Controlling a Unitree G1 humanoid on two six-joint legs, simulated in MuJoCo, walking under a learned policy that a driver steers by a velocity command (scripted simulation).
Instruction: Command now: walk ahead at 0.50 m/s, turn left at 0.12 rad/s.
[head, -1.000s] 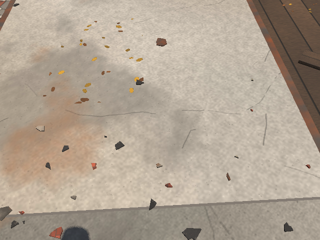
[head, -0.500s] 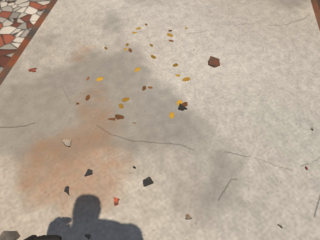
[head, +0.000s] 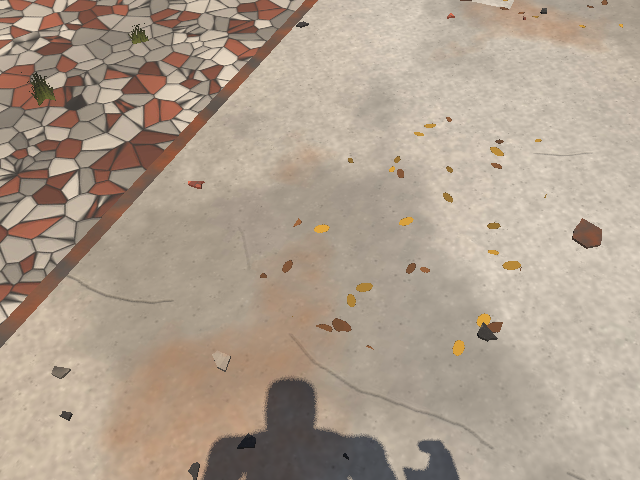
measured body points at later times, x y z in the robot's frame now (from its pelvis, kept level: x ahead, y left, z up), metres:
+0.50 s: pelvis +0.20 +0.06 +0.00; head +0.24 +0.06 +0.44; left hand +0.36 +0.32 -0.12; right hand +0.29 -0.23 -0.11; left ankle +0.24 +0.15 -0.75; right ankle +0.26 -0.10 -0.69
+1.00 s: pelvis +0.25 +0.02 -0.01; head +0.29 -0.02 +0.44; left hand +0.52 +0.22 -0.09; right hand +0.29 -0.31 -0.12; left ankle +0.34 +0.15 -0.71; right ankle +0.25 -0.09 -0.75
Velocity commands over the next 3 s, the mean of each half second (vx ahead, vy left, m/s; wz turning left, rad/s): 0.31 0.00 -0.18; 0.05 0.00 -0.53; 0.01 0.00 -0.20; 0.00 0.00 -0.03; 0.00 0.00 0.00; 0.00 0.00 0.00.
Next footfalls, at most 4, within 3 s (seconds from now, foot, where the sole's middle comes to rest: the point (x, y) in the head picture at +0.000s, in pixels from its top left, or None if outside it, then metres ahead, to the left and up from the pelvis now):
0.18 left None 0.28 0.15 -0.78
0.68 right None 0.29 -0.10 -0.78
1.12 left None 0.37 0.12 -0.78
1.40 right None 0.21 -0.09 -0.78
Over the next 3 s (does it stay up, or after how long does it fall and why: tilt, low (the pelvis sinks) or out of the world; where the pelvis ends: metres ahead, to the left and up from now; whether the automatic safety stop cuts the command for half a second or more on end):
stays up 0.26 0.03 -0.01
